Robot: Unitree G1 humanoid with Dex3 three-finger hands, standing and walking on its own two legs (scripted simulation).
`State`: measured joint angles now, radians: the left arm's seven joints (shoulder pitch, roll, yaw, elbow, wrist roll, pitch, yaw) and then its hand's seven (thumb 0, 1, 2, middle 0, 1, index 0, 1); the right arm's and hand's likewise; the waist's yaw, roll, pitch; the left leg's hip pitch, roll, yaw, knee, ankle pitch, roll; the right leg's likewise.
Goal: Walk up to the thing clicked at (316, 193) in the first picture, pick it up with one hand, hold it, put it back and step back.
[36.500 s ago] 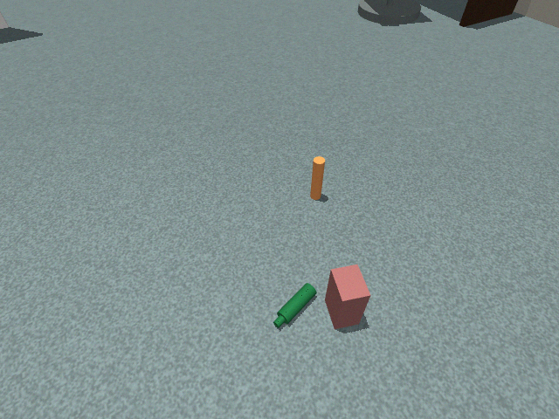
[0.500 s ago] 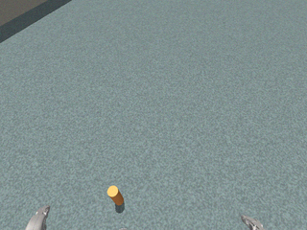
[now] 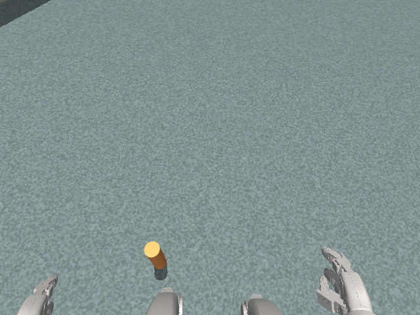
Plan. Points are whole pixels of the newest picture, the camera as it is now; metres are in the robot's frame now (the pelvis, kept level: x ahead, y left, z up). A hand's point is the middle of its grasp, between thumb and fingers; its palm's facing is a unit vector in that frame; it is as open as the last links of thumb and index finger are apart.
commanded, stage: go down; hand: left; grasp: from the side
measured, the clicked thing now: (156, 256) +0.35 +0.19 -0.57
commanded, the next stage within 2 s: none
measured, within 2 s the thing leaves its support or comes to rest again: neither
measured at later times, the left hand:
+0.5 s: hand (73, 281) +0.23 +0.32 -0.21, palm faces +0.08 -0.98 -0.20, open 17.5 cm
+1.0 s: hand (69, 265) +0.27 +0.36 -0.25, palm faces +0.07 -0.99 -0.15, open 17.5 cm
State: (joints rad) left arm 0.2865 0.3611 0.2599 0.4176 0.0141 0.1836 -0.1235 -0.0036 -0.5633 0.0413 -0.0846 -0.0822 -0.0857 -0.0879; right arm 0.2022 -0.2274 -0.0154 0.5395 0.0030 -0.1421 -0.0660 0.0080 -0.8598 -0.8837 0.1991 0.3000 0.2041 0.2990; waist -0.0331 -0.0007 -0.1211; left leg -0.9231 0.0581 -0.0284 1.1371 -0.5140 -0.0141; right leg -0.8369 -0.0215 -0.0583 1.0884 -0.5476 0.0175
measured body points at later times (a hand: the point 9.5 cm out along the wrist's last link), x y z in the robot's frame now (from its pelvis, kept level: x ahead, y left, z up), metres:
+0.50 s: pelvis -0.04 +0.00 -0.13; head +0.13 +0.03 +0.29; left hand +0.22 +0.38 -0.20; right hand +0.13 -0.26 -0.23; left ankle +0.02 +0.12 -0.66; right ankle -0.01 -0.13 -0.66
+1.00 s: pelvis -0.07 +0.00 -0.21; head +0.13 +0.04 +0.19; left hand +0.26 +0.41 -0.24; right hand +0.09 -0.28 -0.32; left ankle +0.02 +0.12 -0.66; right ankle -0.01 -0.13 -0.66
